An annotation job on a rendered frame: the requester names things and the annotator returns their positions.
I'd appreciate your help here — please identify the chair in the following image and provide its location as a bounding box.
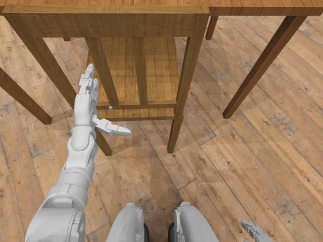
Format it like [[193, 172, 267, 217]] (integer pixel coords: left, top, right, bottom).
[[2, 5, 210, 156]]

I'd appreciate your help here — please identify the robot right hand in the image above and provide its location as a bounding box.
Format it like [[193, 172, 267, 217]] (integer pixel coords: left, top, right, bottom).
[[241, 220, 272, 242]]

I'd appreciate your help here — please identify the left robot shin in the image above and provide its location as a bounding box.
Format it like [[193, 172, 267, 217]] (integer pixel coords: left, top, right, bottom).
[[126, 203, 144, 242]]

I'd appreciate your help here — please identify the robot left thigh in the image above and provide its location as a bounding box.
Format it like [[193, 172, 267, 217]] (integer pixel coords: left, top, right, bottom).
[[105, 207, 144, 242]]

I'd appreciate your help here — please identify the left robot forearm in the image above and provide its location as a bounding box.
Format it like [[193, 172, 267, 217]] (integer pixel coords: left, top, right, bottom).
[[24, 126, 98, 242]]

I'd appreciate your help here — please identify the robot left upper arm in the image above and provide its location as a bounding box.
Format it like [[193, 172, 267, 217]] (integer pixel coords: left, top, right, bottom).
[[26, 208, 85, 242]]

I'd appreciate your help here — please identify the table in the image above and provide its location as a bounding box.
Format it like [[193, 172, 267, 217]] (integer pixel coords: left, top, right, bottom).
[[0, 0, 323, 125]]

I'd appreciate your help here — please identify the robot left hand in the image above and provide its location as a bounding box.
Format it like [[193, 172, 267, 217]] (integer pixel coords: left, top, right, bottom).
[[74, 64, 132, 137]]

